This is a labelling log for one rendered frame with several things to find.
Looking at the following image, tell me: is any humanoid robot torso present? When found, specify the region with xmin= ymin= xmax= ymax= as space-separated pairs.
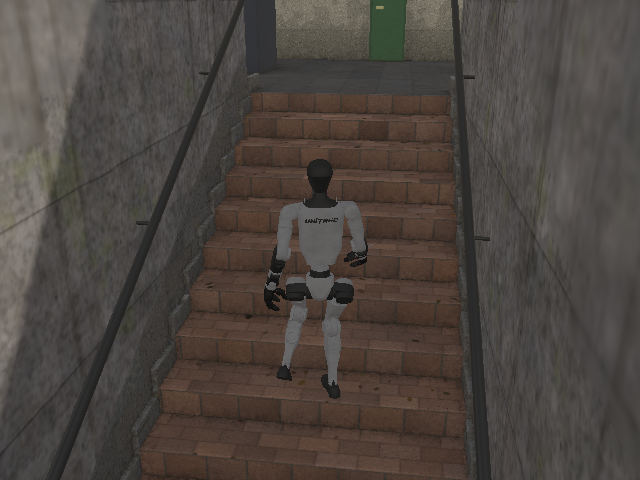
xmin=297 ymin=197 xmax=344 ymax=301

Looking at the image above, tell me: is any robot left forearm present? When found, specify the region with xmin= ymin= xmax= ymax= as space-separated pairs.
xmin=265 ymin=245 xmax=286 ymax=291

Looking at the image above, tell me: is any robot right forearm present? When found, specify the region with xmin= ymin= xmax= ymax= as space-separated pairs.
xmin=355 ymin=238 xmax=368 ymax=260

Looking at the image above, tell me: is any left robot hand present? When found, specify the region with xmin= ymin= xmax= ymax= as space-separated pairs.
xmin=264 ymin=286 xmax=287 ymax=311

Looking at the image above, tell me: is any right robot hand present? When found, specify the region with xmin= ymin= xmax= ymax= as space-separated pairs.
xmin=344 ymin=251 xmax=367 ymax=267

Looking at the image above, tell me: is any robot left upper arm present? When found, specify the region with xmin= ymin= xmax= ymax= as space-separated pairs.
xmin=276 ymin=203 xmax=300 ymax=261

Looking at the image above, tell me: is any robot right upper arm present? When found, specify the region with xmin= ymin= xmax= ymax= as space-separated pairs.
xmin=340 ymin=201 xmax=366 ymax=253

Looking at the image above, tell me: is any right robot shin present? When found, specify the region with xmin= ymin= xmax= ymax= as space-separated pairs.
xmin=324 ymin=319 xmax=341 ymax=386

